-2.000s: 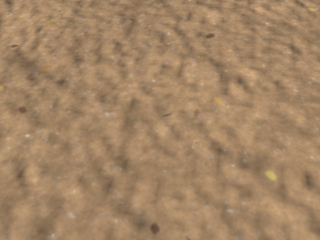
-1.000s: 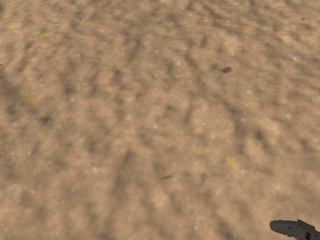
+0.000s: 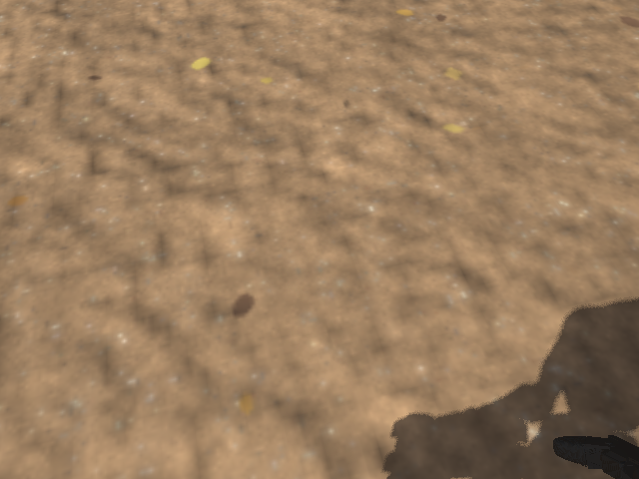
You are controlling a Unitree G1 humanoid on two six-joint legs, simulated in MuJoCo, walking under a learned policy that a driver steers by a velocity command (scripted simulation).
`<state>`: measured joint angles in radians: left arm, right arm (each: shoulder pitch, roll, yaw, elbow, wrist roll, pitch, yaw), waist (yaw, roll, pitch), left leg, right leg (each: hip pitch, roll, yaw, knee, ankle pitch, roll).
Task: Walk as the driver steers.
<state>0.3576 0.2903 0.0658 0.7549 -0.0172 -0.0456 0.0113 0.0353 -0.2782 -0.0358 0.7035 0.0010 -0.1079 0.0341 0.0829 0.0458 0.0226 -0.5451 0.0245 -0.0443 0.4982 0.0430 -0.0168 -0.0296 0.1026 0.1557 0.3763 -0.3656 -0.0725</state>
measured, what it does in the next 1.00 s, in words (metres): walks ahead, turning left: left foot, then right foot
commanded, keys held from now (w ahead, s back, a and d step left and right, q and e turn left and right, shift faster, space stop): w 0.38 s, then w+q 0.44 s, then q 0.18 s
